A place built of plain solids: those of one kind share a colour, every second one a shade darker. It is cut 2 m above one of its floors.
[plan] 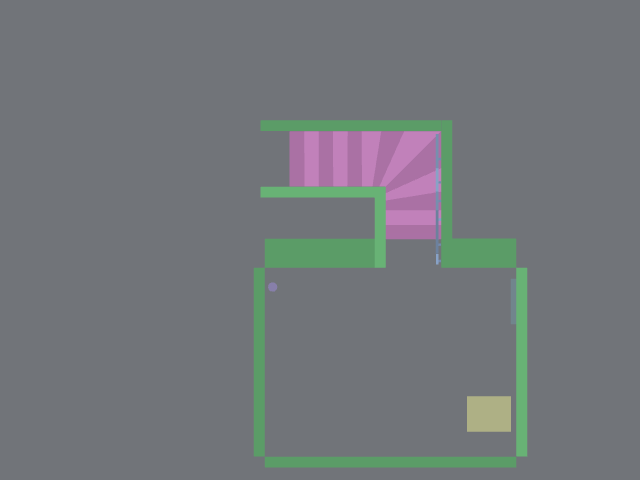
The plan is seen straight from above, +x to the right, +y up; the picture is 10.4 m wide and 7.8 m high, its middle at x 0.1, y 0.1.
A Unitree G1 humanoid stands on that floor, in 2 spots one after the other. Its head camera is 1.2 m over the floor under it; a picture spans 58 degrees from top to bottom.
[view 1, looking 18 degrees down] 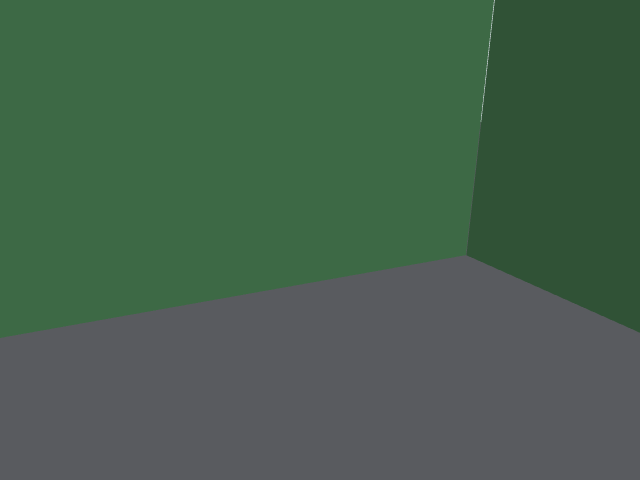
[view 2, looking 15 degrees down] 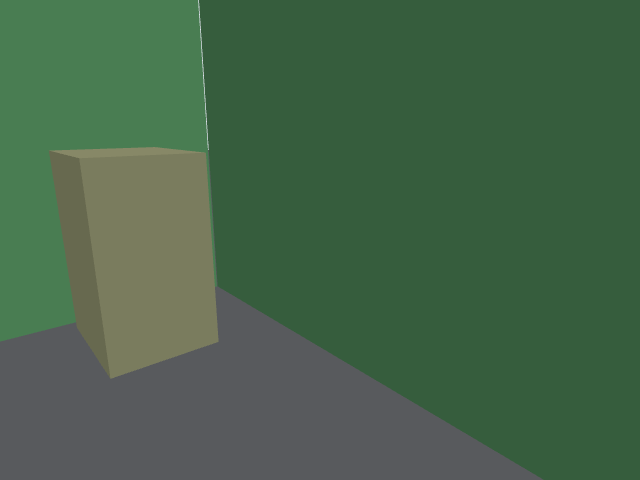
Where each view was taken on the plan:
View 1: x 1.62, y -0.89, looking -114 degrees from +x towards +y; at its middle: wall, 2.91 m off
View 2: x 0.40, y -2.02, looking -40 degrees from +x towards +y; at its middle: wall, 2.25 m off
